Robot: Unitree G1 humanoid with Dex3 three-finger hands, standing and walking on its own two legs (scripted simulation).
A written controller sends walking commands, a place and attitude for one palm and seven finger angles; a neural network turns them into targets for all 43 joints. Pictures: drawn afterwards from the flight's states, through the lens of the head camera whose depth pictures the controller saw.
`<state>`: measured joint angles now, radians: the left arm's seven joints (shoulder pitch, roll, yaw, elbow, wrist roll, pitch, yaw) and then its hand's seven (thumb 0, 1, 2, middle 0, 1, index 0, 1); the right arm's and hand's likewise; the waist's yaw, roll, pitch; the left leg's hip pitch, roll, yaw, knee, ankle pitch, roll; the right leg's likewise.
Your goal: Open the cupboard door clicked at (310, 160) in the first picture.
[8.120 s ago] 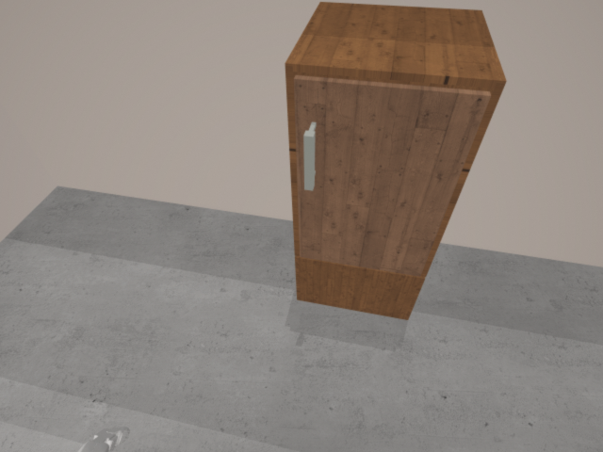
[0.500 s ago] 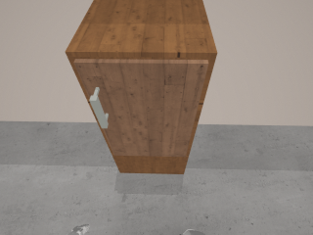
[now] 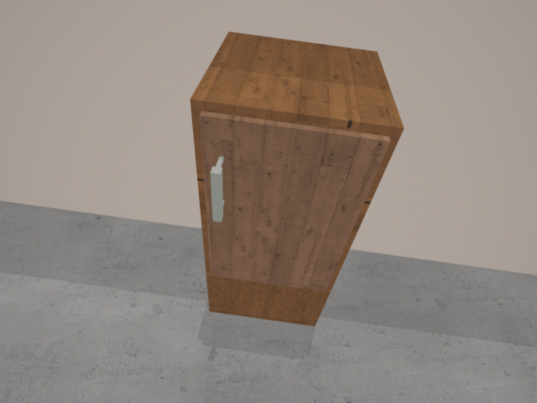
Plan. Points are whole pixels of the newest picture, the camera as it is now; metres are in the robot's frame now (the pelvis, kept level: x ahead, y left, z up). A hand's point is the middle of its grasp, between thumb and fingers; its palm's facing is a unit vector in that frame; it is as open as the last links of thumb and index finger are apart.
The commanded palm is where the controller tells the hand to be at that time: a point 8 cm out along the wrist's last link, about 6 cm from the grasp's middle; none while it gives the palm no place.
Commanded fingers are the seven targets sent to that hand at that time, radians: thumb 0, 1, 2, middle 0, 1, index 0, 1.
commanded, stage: come to a stop and stand still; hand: left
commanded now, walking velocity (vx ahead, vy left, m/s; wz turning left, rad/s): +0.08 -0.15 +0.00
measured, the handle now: (219, 189) +0.56 +0.16 -0.04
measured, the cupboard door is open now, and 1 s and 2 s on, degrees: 0 0 0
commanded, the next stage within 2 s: look again from close up in 0.72 s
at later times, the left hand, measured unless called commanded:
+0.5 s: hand out of the picture -0.03 +0.08 -0.18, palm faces +0.04 -1.00 -0.09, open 7.4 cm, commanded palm none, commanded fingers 0.00 0.90 0.90 -0.20 -0.30 -0.20 -0.30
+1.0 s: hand out of the picture -0.04 +0.11 -0.18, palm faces -0.01 -0.98 -0.19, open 7.4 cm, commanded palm none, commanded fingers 0.00 0.90 0.90 -0.20 -0.30 -0.20 -0.30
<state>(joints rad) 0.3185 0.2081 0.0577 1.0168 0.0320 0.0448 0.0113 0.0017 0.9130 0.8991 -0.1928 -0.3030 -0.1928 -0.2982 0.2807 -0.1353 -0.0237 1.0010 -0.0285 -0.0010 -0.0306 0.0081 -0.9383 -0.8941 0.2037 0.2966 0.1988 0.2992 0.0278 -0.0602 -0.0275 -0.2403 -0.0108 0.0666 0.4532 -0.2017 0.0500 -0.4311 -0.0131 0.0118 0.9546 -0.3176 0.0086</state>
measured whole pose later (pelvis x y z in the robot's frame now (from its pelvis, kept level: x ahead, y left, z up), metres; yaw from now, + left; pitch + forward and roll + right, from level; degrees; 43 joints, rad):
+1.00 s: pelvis -0.01 -0.04 -0.01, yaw -2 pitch +0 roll -2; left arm 0.38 0.11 -0.01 1.09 0.03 -0.05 0.06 0.00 0.91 0.90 -0.20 -0.30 -0.20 -0.30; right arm 0.26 -0.17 -0.02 1.04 -0.01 -0.01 -0.03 0.02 -0.93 -0.89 0.20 0.30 0.20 0.30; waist -0.01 0.04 0.03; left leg -0.26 0.04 0.04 0.59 -0.31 0.01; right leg -0.15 0.08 -0.05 0.49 -0.34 -0.07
